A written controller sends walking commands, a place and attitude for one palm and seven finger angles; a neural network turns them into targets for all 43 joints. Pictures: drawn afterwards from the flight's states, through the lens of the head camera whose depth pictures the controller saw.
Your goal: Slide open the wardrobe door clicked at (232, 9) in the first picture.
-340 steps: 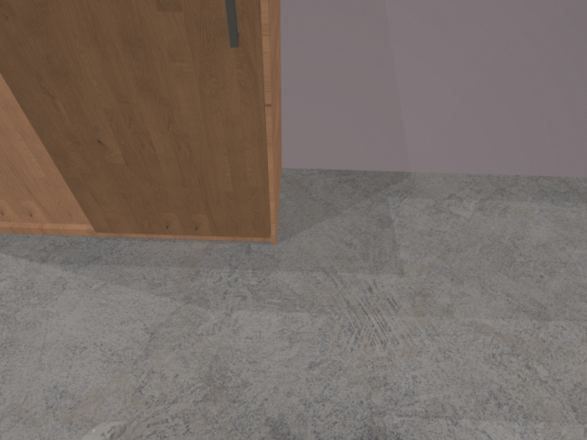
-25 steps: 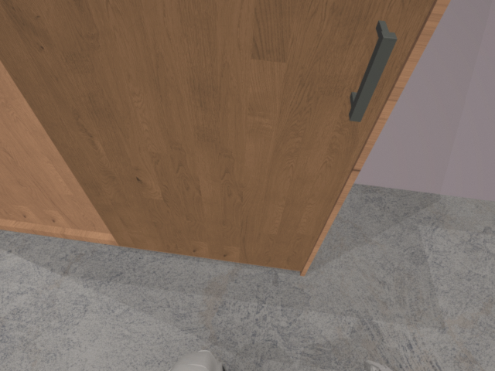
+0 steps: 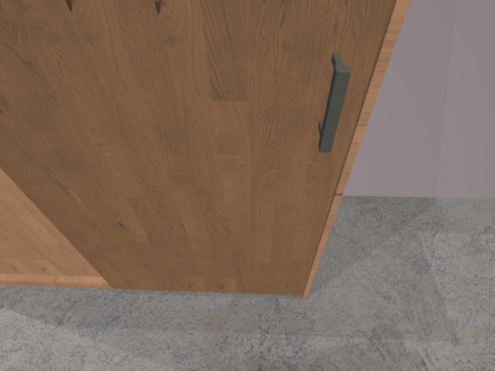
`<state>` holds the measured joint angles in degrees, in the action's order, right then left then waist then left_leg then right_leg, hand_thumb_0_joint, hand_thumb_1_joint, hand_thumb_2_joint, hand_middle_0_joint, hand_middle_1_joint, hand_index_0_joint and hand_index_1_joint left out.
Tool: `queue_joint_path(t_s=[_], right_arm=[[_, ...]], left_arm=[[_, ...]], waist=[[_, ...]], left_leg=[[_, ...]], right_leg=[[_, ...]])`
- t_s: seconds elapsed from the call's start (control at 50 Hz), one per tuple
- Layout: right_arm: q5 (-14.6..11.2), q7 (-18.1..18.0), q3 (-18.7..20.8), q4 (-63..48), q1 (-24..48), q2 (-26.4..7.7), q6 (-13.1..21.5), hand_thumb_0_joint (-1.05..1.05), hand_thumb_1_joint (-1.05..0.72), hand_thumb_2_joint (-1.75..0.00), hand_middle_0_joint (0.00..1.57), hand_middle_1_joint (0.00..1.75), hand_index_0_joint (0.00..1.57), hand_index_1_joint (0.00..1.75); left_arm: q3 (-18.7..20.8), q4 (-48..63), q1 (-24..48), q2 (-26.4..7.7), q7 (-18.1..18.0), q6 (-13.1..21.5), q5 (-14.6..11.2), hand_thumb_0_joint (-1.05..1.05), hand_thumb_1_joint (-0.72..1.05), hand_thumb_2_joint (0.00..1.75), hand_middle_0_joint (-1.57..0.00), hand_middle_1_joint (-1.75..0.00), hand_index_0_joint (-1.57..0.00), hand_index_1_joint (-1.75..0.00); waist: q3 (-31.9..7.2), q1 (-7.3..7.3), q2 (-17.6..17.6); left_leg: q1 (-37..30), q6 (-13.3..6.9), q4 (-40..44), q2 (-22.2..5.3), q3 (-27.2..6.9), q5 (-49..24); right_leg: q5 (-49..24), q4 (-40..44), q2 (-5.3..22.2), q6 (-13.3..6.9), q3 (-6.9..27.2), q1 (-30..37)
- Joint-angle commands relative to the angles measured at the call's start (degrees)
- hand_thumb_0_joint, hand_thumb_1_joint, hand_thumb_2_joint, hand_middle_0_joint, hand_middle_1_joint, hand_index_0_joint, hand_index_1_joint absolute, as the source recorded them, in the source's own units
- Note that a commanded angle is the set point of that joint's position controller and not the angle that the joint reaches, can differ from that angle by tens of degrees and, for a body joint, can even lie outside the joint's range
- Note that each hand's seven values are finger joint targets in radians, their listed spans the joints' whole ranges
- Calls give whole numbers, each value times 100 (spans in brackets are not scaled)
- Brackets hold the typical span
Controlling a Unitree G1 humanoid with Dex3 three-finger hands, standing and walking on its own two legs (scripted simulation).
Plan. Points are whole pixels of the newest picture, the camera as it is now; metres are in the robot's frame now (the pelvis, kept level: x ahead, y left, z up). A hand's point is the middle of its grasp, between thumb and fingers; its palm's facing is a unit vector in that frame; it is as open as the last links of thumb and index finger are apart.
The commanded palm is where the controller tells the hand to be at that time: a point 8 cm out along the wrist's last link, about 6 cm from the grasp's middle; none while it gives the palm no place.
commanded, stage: come to a stop and stand still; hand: right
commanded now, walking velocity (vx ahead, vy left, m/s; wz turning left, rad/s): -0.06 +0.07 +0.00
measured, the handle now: (330, 105) +0.47 -0.13 +0.19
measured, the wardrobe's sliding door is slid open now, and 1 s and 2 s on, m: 0.00 0.00 0.00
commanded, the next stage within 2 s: look again from close up in 1.94 s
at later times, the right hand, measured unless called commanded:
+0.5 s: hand out of the picture -0.03 -0.14 -0.17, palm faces +0.06 +0.98 -0.18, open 7.3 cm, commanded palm none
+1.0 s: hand out of the picture -0.07 -0.15 -0.17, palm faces +0.08 +0.99 -0.14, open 7.4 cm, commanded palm none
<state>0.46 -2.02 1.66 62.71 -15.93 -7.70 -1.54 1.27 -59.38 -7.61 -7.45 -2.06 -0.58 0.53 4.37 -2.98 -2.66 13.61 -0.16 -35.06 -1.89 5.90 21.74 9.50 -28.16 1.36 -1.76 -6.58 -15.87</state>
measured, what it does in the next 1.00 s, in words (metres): stands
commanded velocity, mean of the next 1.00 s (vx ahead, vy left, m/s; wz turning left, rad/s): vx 0.00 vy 0.00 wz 0.00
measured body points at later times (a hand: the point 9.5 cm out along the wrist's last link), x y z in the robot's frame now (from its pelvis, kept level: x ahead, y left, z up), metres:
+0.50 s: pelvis -0.05 +0.03 +0.01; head -0.05 +0.03 +0.46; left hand -0.07 +0.26 -0.16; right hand -0.04 -0.19 -0.15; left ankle -0.03 +0.12 -0.73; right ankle +0.00 -0.11 -0.73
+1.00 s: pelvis -0.05 +0.00 +0.01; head -0.04 -0.01 +0.46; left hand -0.07 +0.20 -0.15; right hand -0.07 -0.21 -0.16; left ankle -0.03 +0.12 -0.73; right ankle +0.00 -0.11 -0.73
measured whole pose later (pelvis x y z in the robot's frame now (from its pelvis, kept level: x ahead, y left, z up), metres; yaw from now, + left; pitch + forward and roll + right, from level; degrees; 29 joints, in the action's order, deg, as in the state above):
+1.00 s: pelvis -0.05 +0.00 +0.01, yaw +0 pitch -1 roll +0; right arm 0.7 -1.8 1.4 65.1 -18.0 -6.7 -0.2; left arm 0.7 -65.5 -18.8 -4.6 -1.6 0.0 0.7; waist 1.4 -0.4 -1.3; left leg 12.7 0.2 -24.8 -1.7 4.4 11.4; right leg 9.0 -24.9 1.2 -0.4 -2.6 -15.4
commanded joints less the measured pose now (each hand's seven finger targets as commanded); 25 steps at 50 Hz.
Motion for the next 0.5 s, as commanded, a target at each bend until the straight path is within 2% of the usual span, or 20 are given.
queue_joint_path(t_s=[0.0,0.02,0.06,0.08,0.1,0.12,0.14,0.16,0.18,0.2,0.24,0.26,0.3,0.32,0.36,0.4,0.48], right_arm=[[78,-10,118,-225,-647,-409,-14,0,-90,-90,20,30,20,30],[81,-5,115,-240,-695,-379,-11,0,-90,-90,20,30,20,30],[101,-3,105,-220,-796,-316,15,0,-90,-90,20,30,20,30],[109,3,88,-185,-861,-318,61,0,-90,-90,20,30,20,30],[126,-10,81,-181,-892,-375,98,0,-90,-90,20,30,20,30],[141,-25,90,-231,-744,-597,131,0,-90,-90,20,30,20,30],[119,-18,92,-308,-446,-833,146,0,-90,-90,20,30,20,30],[90,-18,109,-402,-106,-909,165,0,-90,-90,20,30,20,30],[98,-40,114,-466,70,-844,169,0,-90,-90,20,30,20,30],[95,-37,101,-487,155,-814,143,0,-90,-90,20,30,20,30],[59,-23,86,-430,139,-805,172,0,-90,-90,20,30,20,30],[40,-12,69,-382,88,-796,195,0,-90,-90,20,30,20,30],[21,-8,30,-274,-91,-696,226,0,-90,-90,20,30,20,30],[12,-4,15,-226,-187,-649,231,0,-90,-90,20,30,20,30],[7,7,11,-108,-326,-657,243,0,-90,-90,20,30,20,30],[-7,7,35,-69,-228,-728,220,0,-90,-90,20,30,20,30],[0,10,52,-35,-206,-724,191,0,-90,-90,20,30,20,30]], left_arm=[[295,281,-212,-1017,-70,26,47,0,90,90,-20,-30,-20,-30],[316,299,-190,-1042,-56,19,48,0,90,90,-20,-30,-20,-30],[344,317,-147,-1031,-18,4,45,0,90,90,-20,-30,-20,-30],[336,315,-120,-979,1,3,27,0,90,90,-20,-30,-20,-30],[329,319,-110,-891,26,-12,5,0,90,90,-20,-30,-20,-30],[310,343,-161,-655,54,-41,-30,0,90,90,-20,-30,-20,-30],[249,370,-126,-446,97,-79,-34,0,90,90,-20,-30,-20,-30],[236,312,-135,-463,121,-133,-5,0,90,90,-20,-30,-20,-30],[254,248,-246,-448,127,-167,25,0,90,90,-20,-30,-20,-30],[244,172,-288,-441,132,-161,29,0,90,90,-20,-30,-20,-30],[167,-17,-585,-361,127,-105,36,0,90,90,-20,-30,-20,-30],[132,-83,-710,-354,119,-64,28,0,90,90,-20,-30,-20,-30],[72,-199,-805,-396,89,13,23,0,90,90,-20,-30,-20,-30],[41,-217,-775,-452,66,38,29,0,90,90,-20,-30,-20,-30],[15,-290,-810,-471,38,63,36,0,90,90,-20,-30,-20,-30],[-3,-362,-910,-467,42,69,30,0,90,90,-20,-30,-20,-30],[2,-454,-1131,-437,43,39,53,0,90,90,-20,-30,-20,-30]], waist=[[-622,165,1125],[-797,176,1059],[-892,162,860],[-850,115,606],[-744,105,251],[-560,238,-347],[-298,324,-843],[-134,361,-1175],[14,383,-1195],[182,392,-878],[50,468,-406],[6,482,-251],[82,411,202],[205,322,350],[198,233,286],[82,234,515],[162,233,218]], left_leg=[[296,42,-804,-150,-382,487],[290,51,-735,-141,-389,437],[-2,67,-200,-125,-320,37],[-221,69,373,-119,-325,-344],[-252,40,1121,-237,-561,-738],[-54,-145,1636,-737,-1270,-687],[402,-380,1958,-1223,-1653,-510],[1041,-568,2279,-1354,-1757,231],[1312,-637,2483,-1309,-1720,782],[1436,-658,2505,-1236,-1674,921],[1152,-582,2237,-1037,-1389,415],[1020,-480,2061,-906,-1246,227],[760,-296,1829,-667,-1038,-105],[621,-222,1806,-570,-986,-237],[355,-172,1848,-532,-961,-522],[63,-152,1874,-542,-930,-375],[174,-167,2124,-566,-970,337]], right_leg=[[-1676,1083,1706,-873,1498,418],[-1559,1017,1682,-882,1475,511],[-805,929,1527,-740,1315,340],[-445,794,1336,-591,1216,174],[10,527,1011,-342,1007,81],[579,164,573,-38,681,-86],[811,-57,235,173,435,-58],[951,-417,191,238,408,248],[963,-687,262,225,464,326],[861,-843,228,206,503,344],[431,-602,237,177,498,448],[221,-272,269,173,559,519],[-74,299,418,161,773,517],[-67,521,500,158,854,405],[-86,614,485,187,816,342],[88,727,461,226,804,248],[497,712,376,249,710,205]])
